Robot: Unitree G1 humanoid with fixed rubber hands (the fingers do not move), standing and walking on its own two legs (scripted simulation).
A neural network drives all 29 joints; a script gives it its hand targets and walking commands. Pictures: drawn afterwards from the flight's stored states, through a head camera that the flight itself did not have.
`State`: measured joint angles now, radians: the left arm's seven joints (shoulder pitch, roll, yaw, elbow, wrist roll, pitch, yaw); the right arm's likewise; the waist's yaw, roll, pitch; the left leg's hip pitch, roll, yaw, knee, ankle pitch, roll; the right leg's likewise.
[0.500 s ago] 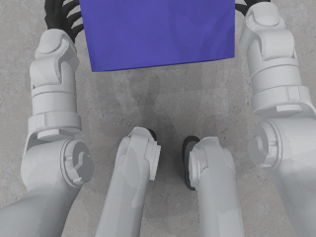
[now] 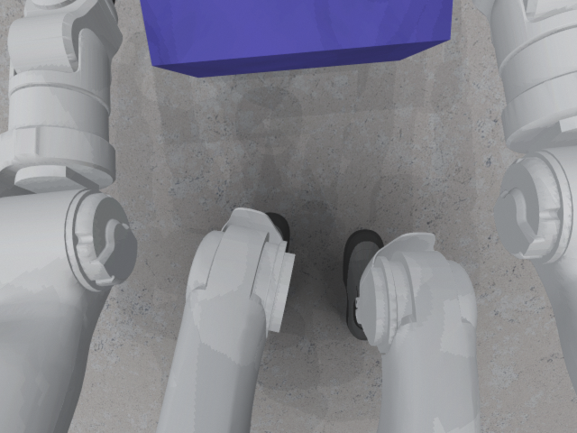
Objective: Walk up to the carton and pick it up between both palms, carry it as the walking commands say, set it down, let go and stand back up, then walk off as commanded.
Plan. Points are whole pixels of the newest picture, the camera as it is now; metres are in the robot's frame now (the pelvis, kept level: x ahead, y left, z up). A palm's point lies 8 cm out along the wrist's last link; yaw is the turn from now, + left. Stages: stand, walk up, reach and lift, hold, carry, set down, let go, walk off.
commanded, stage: set down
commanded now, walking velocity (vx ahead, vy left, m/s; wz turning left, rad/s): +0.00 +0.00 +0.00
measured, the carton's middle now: out of the picture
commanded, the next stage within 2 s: none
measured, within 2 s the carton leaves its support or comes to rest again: neither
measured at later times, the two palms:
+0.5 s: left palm out of the picture +0.53 +0.26 -0.18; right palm out of the picture +0.61 -0.10 -0.18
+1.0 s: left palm (129, 8) +0.53 +0.26 -0.20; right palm out of the picture +0.61 -0.10 -0.19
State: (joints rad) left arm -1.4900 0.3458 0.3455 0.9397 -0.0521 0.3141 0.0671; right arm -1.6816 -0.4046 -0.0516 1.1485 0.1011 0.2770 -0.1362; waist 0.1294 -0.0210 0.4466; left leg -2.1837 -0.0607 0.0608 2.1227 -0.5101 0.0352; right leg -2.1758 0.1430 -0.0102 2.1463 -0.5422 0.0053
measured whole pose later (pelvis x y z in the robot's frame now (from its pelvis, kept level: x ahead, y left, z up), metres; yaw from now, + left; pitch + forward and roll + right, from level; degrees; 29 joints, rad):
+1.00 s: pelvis +0.02 -0.01 -0.03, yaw +0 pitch +30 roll +1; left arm -1.49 0.40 0.19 1.11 -0.20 0.19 0.06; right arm -1.68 -0.43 0.10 1.25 0.27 0.18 -0.12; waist 0.13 -0.03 0.52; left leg -2.21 0.01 0.09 2.26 -0.58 0.07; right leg -2.21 0.09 -0.06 2.29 -0.61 -0.05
